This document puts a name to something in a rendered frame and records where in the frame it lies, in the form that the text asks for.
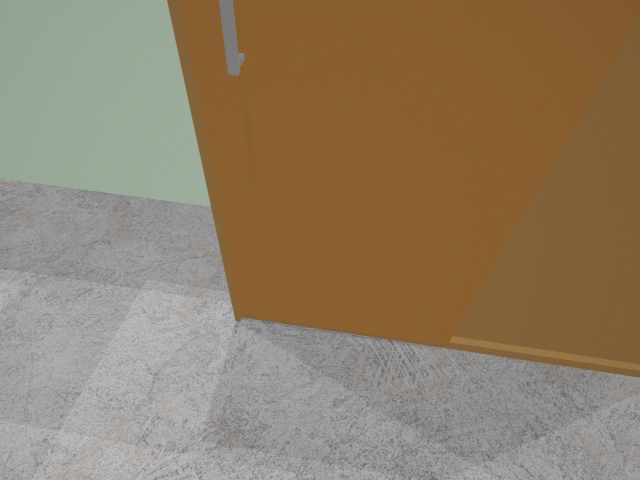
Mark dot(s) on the handle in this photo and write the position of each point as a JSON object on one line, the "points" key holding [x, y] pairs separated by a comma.
{"points": [[233, 58]]}

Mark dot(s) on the wardrobe door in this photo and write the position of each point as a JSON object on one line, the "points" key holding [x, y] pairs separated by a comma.
{"points": [[568, 279], [373, 158]]}

